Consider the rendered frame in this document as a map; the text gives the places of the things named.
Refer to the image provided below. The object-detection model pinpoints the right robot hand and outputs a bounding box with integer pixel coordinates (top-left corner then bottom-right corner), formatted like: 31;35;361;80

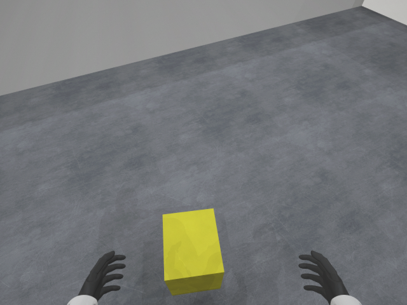
298;250;349;305

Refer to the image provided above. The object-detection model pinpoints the left robot hand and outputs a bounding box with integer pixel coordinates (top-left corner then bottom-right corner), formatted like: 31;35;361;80
78;251;126;302

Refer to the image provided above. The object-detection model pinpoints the carton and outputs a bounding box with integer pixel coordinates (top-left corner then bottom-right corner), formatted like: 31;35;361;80
163;208;224;295

